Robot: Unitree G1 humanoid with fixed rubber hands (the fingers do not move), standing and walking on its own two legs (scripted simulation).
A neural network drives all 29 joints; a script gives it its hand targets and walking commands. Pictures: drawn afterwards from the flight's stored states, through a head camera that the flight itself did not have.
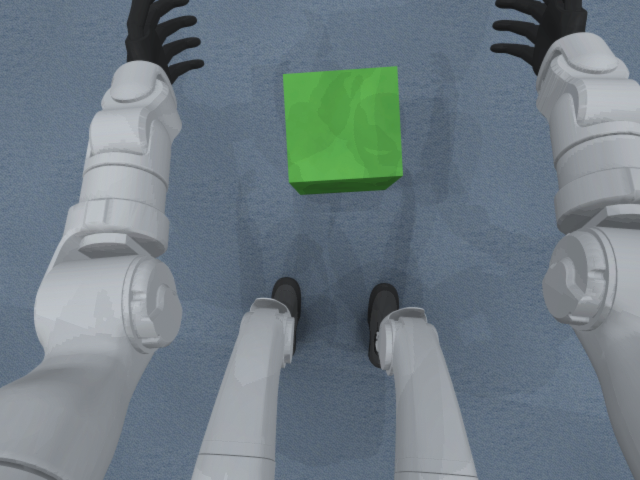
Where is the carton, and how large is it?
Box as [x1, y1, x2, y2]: [283, 66, 402, 194]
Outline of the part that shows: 396,66 283,74 289,182 300,194 385,189 402,175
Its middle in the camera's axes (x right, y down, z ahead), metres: +0.05 -0.21 +0.84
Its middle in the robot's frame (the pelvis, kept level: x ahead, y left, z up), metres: +0.55 +0.02 -0.53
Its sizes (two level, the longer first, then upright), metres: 0.210 0.200 0.250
